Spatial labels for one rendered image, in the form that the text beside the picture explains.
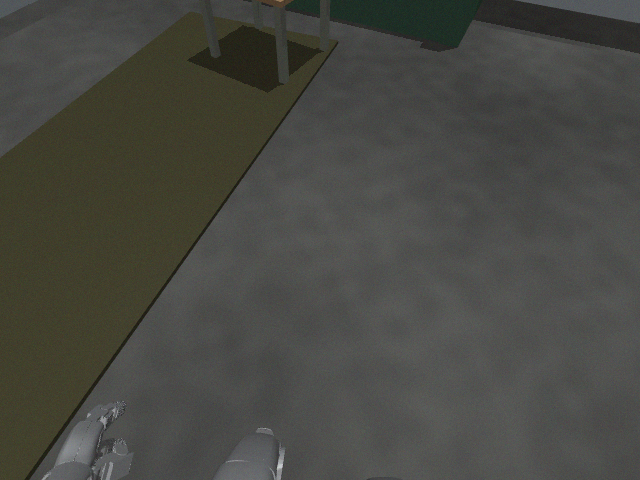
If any left robot arm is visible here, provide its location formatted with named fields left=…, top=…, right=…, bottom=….
left=41, top=462, right=94, bottom=480

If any left robot hand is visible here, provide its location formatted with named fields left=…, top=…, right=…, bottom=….
left=54, top=401, right=134, bottom=480

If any sofa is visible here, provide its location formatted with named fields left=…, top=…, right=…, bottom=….
left=285, top=0, right=483, bottom=48

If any coffee table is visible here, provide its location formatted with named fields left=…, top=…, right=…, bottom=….
left=199, top=0, right=330, bottom=84

